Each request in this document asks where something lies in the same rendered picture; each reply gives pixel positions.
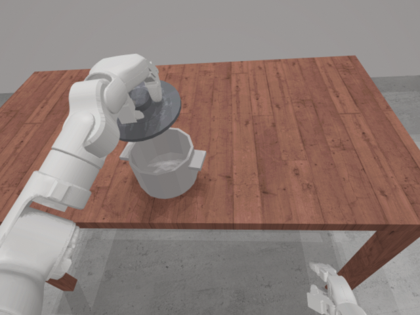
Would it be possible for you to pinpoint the right robot hand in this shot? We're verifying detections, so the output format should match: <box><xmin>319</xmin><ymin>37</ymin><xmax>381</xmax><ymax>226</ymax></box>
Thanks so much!
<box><xmin>307</xmin><ymin>261</ymin><xmax>358</xmax><ymax>315</ymax></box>

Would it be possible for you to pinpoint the lid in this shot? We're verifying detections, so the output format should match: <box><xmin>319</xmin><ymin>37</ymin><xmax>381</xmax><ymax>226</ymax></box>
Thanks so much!
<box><xmin>117</xmin><ymin>80</ymin><xmax>181</xmax><ymax>142</ymax></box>

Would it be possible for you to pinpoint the pot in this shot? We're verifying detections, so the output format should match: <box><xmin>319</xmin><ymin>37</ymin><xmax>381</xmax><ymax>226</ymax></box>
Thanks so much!
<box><xmin>119</xmin><ymin>127</ymin><xmax>206</xmax><ymax>199</ymax></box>

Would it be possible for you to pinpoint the left robot upper arm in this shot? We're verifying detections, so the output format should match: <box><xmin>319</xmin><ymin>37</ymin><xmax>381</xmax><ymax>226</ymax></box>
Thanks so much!
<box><xmin>0</xmin><ymin>206</ymin><xmax>81</xmax><ymax>315</ymax></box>

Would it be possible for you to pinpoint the left robot forearm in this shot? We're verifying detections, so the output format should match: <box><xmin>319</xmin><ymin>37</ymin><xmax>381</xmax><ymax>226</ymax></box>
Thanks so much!
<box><xmin>0</xmin><ymin>70</ymin><xmax>127</xmax><ymax>248</ymax></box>

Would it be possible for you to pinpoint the left robot hand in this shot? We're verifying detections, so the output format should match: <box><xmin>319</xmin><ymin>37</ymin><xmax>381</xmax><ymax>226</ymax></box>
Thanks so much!
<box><xmin>89</xmin><ymin>54</ymin><xmax>162</xmax><ymax>124</ymax></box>

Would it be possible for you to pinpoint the knob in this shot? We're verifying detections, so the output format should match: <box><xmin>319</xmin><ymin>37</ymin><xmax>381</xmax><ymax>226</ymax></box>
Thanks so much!
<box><xmin>129</xmin><ymin>89</ymin><xmax>152</xmax><ymax>112</ymax></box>

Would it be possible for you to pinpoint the table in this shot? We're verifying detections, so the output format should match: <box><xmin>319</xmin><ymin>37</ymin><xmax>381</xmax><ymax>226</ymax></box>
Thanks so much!
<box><xmin>0</xmin><ymin>55</ymin><xmax>420</xmax><ymax>291</ymax></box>

